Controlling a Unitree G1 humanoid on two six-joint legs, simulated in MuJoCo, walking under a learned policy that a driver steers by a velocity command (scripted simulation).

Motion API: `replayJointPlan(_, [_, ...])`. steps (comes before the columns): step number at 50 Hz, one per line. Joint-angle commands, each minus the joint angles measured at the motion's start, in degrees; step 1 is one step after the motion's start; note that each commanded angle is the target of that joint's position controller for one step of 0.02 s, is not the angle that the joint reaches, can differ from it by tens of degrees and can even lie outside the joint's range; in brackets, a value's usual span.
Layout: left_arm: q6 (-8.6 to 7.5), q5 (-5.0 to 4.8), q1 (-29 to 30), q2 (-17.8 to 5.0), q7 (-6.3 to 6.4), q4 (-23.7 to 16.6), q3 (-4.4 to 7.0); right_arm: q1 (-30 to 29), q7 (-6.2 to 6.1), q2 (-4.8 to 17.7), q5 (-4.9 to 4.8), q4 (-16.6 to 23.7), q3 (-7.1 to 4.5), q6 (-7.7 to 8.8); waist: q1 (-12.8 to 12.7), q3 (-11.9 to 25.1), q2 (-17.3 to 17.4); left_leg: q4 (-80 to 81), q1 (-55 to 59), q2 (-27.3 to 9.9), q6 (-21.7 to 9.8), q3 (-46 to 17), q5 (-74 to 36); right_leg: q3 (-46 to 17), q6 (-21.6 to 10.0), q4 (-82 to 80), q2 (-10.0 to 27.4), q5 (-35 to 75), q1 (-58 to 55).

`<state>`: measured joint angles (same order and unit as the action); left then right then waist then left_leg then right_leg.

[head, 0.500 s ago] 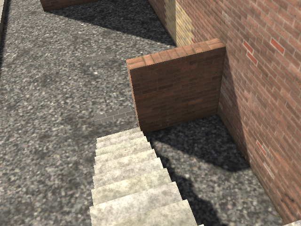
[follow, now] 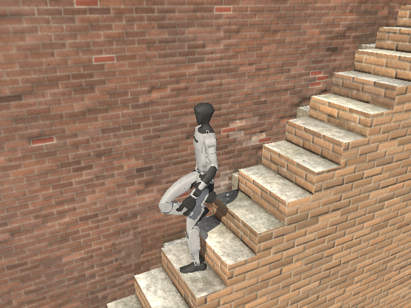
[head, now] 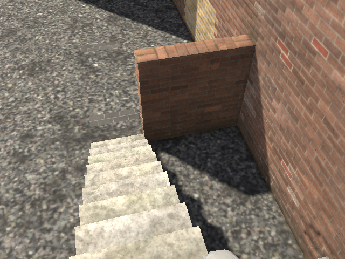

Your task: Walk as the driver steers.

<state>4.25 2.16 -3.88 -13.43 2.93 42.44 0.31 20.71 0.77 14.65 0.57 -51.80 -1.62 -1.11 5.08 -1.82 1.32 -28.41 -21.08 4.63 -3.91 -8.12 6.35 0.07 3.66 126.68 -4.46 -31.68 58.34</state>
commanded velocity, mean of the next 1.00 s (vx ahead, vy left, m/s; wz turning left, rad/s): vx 0.28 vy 0.00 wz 0.45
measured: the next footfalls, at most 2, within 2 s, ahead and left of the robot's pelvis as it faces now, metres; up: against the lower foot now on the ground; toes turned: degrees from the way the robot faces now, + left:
right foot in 0.26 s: -0.06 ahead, -0.18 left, +0.19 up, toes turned +11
left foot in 0.98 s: +0.12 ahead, +0.19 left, +0.00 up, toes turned +28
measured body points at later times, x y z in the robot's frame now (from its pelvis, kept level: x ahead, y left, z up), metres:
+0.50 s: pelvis -0.04 -0.09 +0.15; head -0.07 -0.12 +0.60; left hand -0.23 +0.15 +0.04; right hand +0.26 -0.27 +0.10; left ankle +0.06 +0.12 -0.34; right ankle -0.10 -0.18 -0.54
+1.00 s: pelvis +0.07 +0.07 +0.04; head +0.06 +0.07 +0.49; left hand -0.18 +0.20 -0.10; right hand +0.34 -0.04 -0.07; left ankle +0.09 +0.18 -0.71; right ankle -0.08 -0.18 -0.50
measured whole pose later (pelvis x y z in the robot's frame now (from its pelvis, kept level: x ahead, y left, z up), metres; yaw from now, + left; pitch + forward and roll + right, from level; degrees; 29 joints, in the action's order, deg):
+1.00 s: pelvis +0.07 +0.07 +0.04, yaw +26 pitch -1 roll -5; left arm -2.5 2.1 -36.9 -11.3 1.2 58.9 2.1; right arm 3.7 2.0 12.4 0.3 -49.9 -2.8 -0.6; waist -8.0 0.9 4.7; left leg -23.0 -17.0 -3.2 -4.7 -0.5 -11.4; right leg 7.0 1.1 79.9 7.3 -49.6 7.4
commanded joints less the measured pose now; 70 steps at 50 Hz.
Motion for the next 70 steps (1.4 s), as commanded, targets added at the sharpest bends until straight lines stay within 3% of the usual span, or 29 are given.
replayJointPlan(1, [0.57, -0.22, 1.40, -1.50, 0.08, -7.24, 0.30, -3.23, -1.12, 7.89, 0.11, 4.66, -0.31, 1.14, -2.91, 5.55, 2.75, 3.34, -2.19, -12.89, -13.63, -17.44, -13.89, 1.95, 2.96, 5.07, -1.65, 3.60, -2.01])
replayJointPlan(10, [2.09, -0.52, 6.51, -4.30, -2.58, -15.78, 0.24, 0.04, -4.55, 13.96, 0.66, 9.94, -4.52, -0.97, 1.29, 12.13, 10.70, 11.54, 15.97, -16.56, -15.01, -21.07, -20.60, 0.20, -1.12, -10.59, -0.66, -23.73, -10.06])
replayJointPlan(11, [3.20, -1.86, 7.97, -3.82, -4.00, -18.14, -0.65, 1.20, -4.12, 12.69, -0.49, 9.14, -4.54, -1.86, 0.60, 8.54, 12.23, 15.84, 15.71, -13.68, -11.00, -19.10, 5.33, -2.24, -4.08, -42.79, -0.56, -43.31, -12.64])
replayJointPlan(12, [4.02, -2.37, -1.31, -3.23, -5.79, -15.54, -1.37, -4.05, -4.18, 14.28, -1.70, 11.20, -5.13, -2.69, -3.77, 9.22, 16.76, 28.11, -3.05, -9.91, -7.66, -14.75, 23.66, 6.19, -6.74, -57.66, -5.62, -40.77, -37.32])
replayJointPlan(13, [3.54, -3.41, -21.99, -8.52, -6.61, -10.72, 0.56, -7.56, -5.10, 14.83, -2.02, 12.07, -5.51, -3.22, -14.27, 8.53, 11.11, 21.51, -20.65, -6.61, -4.79, -15.18, 51.41, 4.20, -9.19, -76.01, -8.73, -34.75, -61.46])
replayJointPlan(14, [0.32, -5.94, -38.69, -16.09, -7.18, -6.50, 3.57, -25.55, -4.58, 8.47, -0.01, 19.62, -4.41, -2.29, -27.41, -4.84, -19.12, -20.40, -67.99, 2.66, -0.56, -7.55, 53.55, -41.21, -12.28, -96.72, 10.62, -56.36, -77.55])
replayJointPlan(15, [-1.38, -3.32, -50.78, -15.88, -3.54, -3.72, 4.12, -45.55, -2.71, 14.44, 3.14, 26.37, -6.37, 2.42, -38.50, -6.39, -18.01, -31.55, -85.97, 3.65, -0.04, -28.56, 43.37, -77.27, -15.10, -105.25, 22.91, -35.49, -72.30])
replayJointPlan(16, [-2.11, 0.38, -40.76, -12.30, -0.79, -1.50, 2.52, -46.95, -2.15, 10.70, 1.00, 26.02, -6.20, 5.16, -28.04, -11.58, -4.68, -33.50, -87.19, 8.01, 0.20, -32.15, 33.52, -73.72, -13.55, -105.30, 24.08, -24.39, -66.37])
replayJointPlan(17, [-2.56, 1.71, -29.82, -10.15, 0.41, -2.80, 1.62, -39.06, -2.05, 5.84, 0.17, 23.73, -5.20, 5.81, -18.00, -9.93, -5.16, -35.48, -76.55, 9.49, 1.99, -27.82, 25.52, -62.37, -10.19, -100.34, 22.79, -4.98, -57.00])
replayJointPlan(19, [-3.93, 2.74, -11.02, -5.53, -0.94, -3.64, 0.49, -16.78, -2.59, 1.99, 0.89, 16.35, -5.05, 2.41, -0.25, -3.38, -9.50, -56.07, -48.22, 10.19, 6.60, -12.67, 11.51, -32.66, -5.70, -92.09, 18.19, 15.90, -30.85])
replayJointPlan(21, [-4.98, 0.98, -2.18, -0.86, -4.23, -4.43, -0.17, -11.50, -2.41, 3.62, -0.75, 15.11, -5.26, -1.84, 4.83, 0.59, -11.66, -74.42, -32.27, 9.29, 7.94, -4.65, 1.73, -18.58, -7.88, -99.72, 15.91, 2.25, -13.73])
replayJointPlan(23, [-6.25, -1.43, -2.79, -3.79, -4.64, -3.66, 0.61, -14.29, -2.07, 6.00, -0.59, 15.93, -5.24, -4.43, 2.58, -2.59, -5.67, -79.24, -34.45, 8.22, 7.12, -2.38, -2.74, -12.89, -7.12, -104.37, 15.67, 0.38, -15.39])
replayJointPlan(26, [-7.24, -1.75, -17.47, -6.09, -4.00, 1.29, 1.21, -11.83, -1.17, 2.68, 0.57, 13.15, -3.97, -5.53, -0.65, -2.08, 1.74, -70.62, -36.63, 4.83, 4.64, 0.63, -13.23, -4.28, -4.39, -99.66, 13.07, 12.60, -32.10])
replayJointPlan(30, [-8.81, -0.20, -34.41, -9.10, -4.08, 5.37, 2.38, -15.42, -0.01, 3.23, 1.34, 10.88, -4.26, -5.20, -7.86, 1.64, -6.90, -55.68, -39.68, 2.45, 3.00, 3.85, -17.38, -1.75, -2.91, -97.93, 15.43, 20.78, -54.20])
replayJointPlan(36, [-10.29, 1.90, -44.13, -6.35, -2.91, 10.50, 2.70, -28.18, -0.49, 2.78, 1.43, 12.42, -4.44, -3.79, -16.23, -3.94, -13.51, -35.65, -50.14, -0.94, 2.31, -1.69, -12.68, -7.53, -7.09, -97.25, 22.88, 27.54, -72.31])
replayJointPlan(42, [-11.04, 0.51, -28.59, -4.99, -1.64, 9.38, 2.24, -28.53, 3.83, -1.75, 0.04, 12.06, -1.73, -1.65, -11.37, -6.73, -7.34, -8.50, -14.16, -3.92, -0.48, 7.03, -34.78, 3.08, -8.05, -89.83, 20.45, 19.42, -40.30])
replayJointPlan(46, [-10.17, 0.82, -27.77, -5.99, -2.41, 12.25, 2.93, -14.40, 1.44, 1.50, -1.04, 4.99, -2.22, -2.04, -7.71, -4.06, -6.27, -3.56, 0.98, -9.47, -3.18, 6.29, -36.02, 4.12, -6.51, -75.71, 20.45, 19.35, -41.50])
replayJointPlan(48, [-6.58, 1.14, -30.40, -8.32, -1.13, 13.71, 3.97, -1.07, 0.36, 3.47, -1.02, -1.61, -3.06, -0.40, -4.49, -1.14, -3.36, 10.34, 15.93, -10.23, -2.45, 6.57, -29.38, 1.73, -9.26, -57.04, 17.92, 21.54, -42.44])
replayJointPlan(49, [-5.99, -0.83, -30.40, -9.74, -0.91, 14.72, 4.45, 8.58, 0.37, 3.83, -0.18, -6.23, -3.58, 0.71, 1.28, 2.36, 1.13, 13.38, 27.20, -8.22, -1.15, 9.48, -29.88, 2.70, -9.38, -42.35, 13.63, 21.16, -38.22])
replayJointPlan(50, [-5.60, -2.12, -35.57, -7.37, -1.24, 15.95, 4.53, 11.37, 0.54, 8.82, 1.50, -8.44, -3.63, 1.58, -2.22, 4.24, 17.57, 2.55, 38.83, -12.76, -0.88, 9.18, -54.57, 4.27, -7.51, -16.92, 3.31, -22.53, -23.48])
replayJointPlan(51, [-5.34, -3.84, -40.83, -2.73, -1.31, 15.22, 3.43, 14.98, 1.29, 11.10, -0.05, -7.15, -2.63, 2.66, -5.48, 13.10, 19.25, -19.63, 53.08, -20.36, -1.85, 1.83, -71.77, -7.87, -6.95, -11.66, 1.59, -24.75, -8.31])
replayJointPlan(53, [-4.88, -3.16, -35.84, -6.56, -0.75, 15.35, 4.48, 10.92, 1.28, 8.61, -1.43, -4.87, -1.87, 2.66, -4.83, 12.10, 10.17, -6.61, 38.93, -25.56, -2.02, -4.71, -56.94, -7.84, -7.13, -17.37, 2.69, -7.55, -7.32])
replayJointPlan(54, [-4.03, -1.90, -34.26, -5.75, -0.37, 13.50, 4.15, 3.50, 0.88, 10.87, -0.78, -2.82, -2.43, 3.31, -8.16, 13.56, 13.87, 0.86, 30.16, -30.23, -8.00, -13.22, -31.42, -4.46, -5.43, -14.69, 4.23, -2.02, -7.39])
replayJointPlan(55, [-3.08, -0.96, -29.90, -8.01, -0.13, 14.73, 4.97, -0.63, 1.70, 3.75, -0.45, -1.10, -0.13, 5.39, -8.69, 8.76, 4.82, 3.06, 15.98, -27.24, -5.78, -7.71, -25.98, -10.10, -5.58, -28.10, 5.03, 13.81, -13.94])
replayJointPlan(57, [-0.83, -1.19, -28.28, -5.42, -1.50, 15.81, 4.82, 0.37, 3.00, 2.17, 0.95, -1.20, 0.28, 7.27, -10.18, 0.86, 5.71, 3.96, 1.78, -23.45, -4.77, -3.72, -22.20, -7.36, -4.38, -35.57, 4.40, 19.81, -16.99])
replayJointPlan(62, [1.50, -0.34, -20.07, -2.20, -2.67, 15.73, 4.28, 6.61, 0.58, 4.24, 0.96, -2.38, 0.61, 6.56, -9.02, 0.23, 3.64, -0.41, 2.45, -22.84, -3.00, -4.84, -16.79, -8.71, -5.16, -43.18, 1.83, 31.42, -10.46])
replayJointPlan(64, [1.49, 1.40, -15.76, -1.14, -3.24, 14.57, 4.10, 7.14, 0.05, 0.22, -0.28, -3.84, 2.05, 7.37, -10.27, -1.39, 2.90, -1.20, 3.65, -18.75, 1.65, -1.05, -5.81, -10.88, -7.13, -52.87, 1.30, 43.78, -7.49])
replayJointPlan(67, [1.40, 0.47, -11.76, -2.19, -2.03, 12.22, 4.58, 10.18, -1.26, 0.42, -0.53, -5.10, 1.89, 7.80, -7.88, -2.81, 3.72, -3.26, 9.34, -19.76, 2.71, -1.25, -6.80, -11.13, -7.10, -53.97, 1.21, 44.94, -0.70])
replayJointPlan(70, [1.04, 0.46, -6.16, -1.45, -1.75, 8.55, 4.07, 12.44, -1.14, -1.08, 1.69, -6.96, 2.15, 7.48, -5.95, -7.98, 1.34, -2.46, 4.97, -19.09, 2.47, 2.30, 1.21, -8.08, -6.88, -64.56, 2.85, 50.25, -3.33])
Over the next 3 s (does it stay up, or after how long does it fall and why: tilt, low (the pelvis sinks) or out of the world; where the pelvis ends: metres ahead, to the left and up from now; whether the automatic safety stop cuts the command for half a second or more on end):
stays up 0.84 0.00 -0.57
